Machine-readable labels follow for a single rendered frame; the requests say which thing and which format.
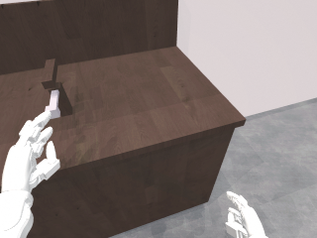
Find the right robot hand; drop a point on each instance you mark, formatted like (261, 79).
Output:
(248, 222)

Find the counter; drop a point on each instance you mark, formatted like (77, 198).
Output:
(142, 132)

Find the robot left forearm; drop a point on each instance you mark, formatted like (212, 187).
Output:
(16, 217)

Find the tap lever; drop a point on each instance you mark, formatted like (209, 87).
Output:
(53, 107)

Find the left robot hand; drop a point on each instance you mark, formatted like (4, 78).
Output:
(21, 159)

